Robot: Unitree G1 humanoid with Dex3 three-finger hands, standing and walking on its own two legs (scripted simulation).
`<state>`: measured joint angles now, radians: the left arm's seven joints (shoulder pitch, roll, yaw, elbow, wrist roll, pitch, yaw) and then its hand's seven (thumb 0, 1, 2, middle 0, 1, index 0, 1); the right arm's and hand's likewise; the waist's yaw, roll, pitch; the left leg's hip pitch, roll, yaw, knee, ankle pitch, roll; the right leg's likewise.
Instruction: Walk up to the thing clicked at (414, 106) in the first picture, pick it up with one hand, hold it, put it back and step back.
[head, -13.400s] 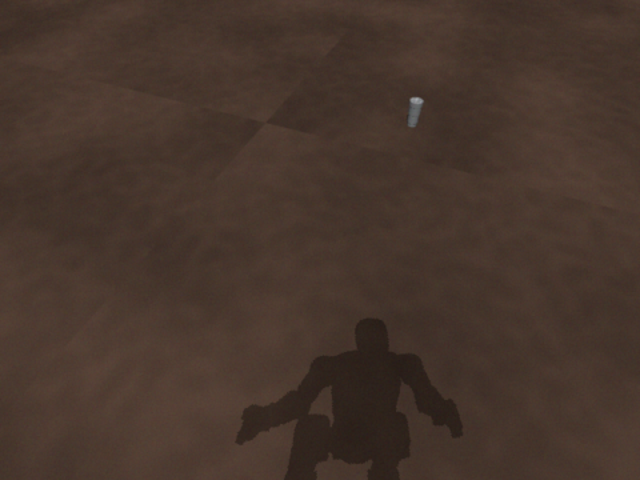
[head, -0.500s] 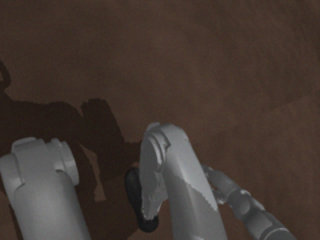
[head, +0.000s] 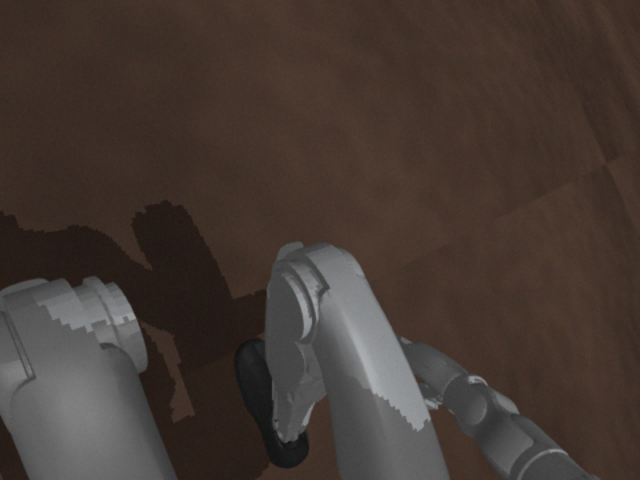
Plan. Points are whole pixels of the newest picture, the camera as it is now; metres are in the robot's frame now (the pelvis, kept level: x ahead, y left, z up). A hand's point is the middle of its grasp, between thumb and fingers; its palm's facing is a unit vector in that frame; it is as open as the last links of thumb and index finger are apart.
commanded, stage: close in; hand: left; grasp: from the side
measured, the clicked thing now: out of the picture +0.43 +0.37 -0.20
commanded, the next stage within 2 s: rest palm in 0.02 s
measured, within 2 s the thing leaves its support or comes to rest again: leaves its support in 1.26 s
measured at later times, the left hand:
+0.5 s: hand out of the picture +0.40 +0.34 -0.17, palm faces +0.51 -0.86 +0.03, open 16.6 cm
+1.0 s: hand out of the picture +0.42 +0.35 -0.16, palm faces +0.53 -0.85 +0.02, open 9.3 cm
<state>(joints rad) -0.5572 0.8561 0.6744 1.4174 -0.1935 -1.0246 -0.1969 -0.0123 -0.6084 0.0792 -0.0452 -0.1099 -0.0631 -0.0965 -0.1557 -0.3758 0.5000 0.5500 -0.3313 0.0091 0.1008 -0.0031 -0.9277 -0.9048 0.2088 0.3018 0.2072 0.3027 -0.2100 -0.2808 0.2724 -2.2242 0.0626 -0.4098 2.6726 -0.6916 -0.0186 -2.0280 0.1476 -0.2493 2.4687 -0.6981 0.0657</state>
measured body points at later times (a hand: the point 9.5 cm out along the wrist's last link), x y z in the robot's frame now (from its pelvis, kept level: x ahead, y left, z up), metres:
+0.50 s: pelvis +0.00 +0.00 +0.00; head +0.21 +0.20 +0.34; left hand +0.37 +0.39 -0.17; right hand +0.19 -0.23 -0.03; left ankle +0.08 +0.13 -0.24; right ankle +0.13 -0.12 -0.24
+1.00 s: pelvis +0.00 +0.00 +0.00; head +0.22 +0.20 +0.34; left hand +0.39 +0.40 -0.16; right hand +0.18 -0.24 -0.03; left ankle +0.08 +0.13 -0.24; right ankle +0.13 -0.12 -0.24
